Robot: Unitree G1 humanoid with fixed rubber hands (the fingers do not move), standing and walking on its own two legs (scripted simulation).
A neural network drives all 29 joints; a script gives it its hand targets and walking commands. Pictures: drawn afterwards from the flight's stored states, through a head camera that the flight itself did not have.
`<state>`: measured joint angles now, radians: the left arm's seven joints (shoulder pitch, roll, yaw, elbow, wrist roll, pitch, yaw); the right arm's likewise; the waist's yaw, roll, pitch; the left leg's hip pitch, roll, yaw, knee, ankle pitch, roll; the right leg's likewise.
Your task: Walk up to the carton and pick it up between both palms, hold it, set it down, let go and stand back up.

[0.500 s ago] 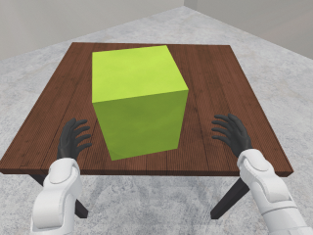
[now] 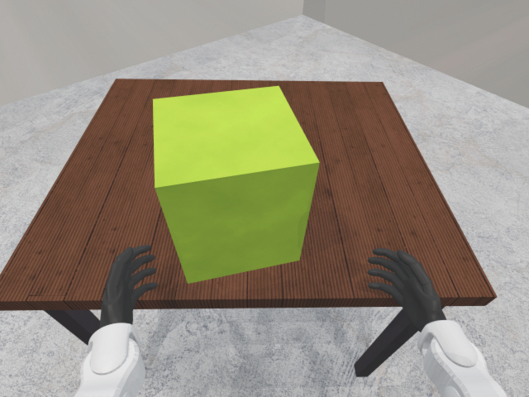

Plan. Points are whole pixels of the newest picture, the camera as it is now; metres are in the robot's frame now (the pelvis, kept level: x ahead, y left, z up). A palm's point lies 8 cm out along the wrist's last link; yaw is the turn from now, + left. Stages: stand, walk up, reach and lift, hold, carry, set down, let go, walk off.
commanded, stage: set down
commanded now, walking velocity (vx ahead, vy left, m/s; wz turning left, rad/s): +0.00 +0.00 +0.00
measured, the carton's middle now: (232, 186) +0.44 +0.08 +0.07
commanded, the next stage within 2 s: let go in 0.80 s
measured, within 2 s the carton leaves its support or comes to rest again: neither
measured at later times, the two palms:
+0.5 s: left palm (116, 350) +0.18 +0.22 +0.00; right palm (418, 350) +0.20 -0.20 +0.00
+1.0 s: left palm (113, 380) +0.16 +0.23 -0.05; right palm (407, 373) +0.18 -0.20 -0.05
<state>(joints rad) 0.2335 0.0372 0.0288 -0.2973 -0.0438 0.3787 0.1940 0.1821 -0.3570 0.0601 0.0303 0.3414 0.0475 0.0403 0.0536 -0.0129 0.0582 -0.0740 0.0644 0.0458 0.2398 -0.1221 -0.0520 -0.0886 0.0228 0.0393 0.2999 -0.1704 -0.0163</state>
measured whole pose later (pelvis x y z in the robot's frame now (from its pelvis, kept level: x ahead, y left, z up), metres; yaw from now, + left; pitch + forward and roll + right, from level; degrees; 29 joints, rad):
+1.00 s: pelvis +0.02 +0.02 +0.00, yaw +0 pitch -2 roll +0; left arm 0.33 0.14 0.00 0.25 -0.01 0.07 0.07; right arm 0.28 -0.23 0.03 0.46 0.12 -0.16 0.06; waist 0.04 -0.01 0.06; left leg -0.08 0.05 0.05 0.30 -0.18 -0.03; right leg -0.07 0.01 0.04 0.30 -0.20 0.00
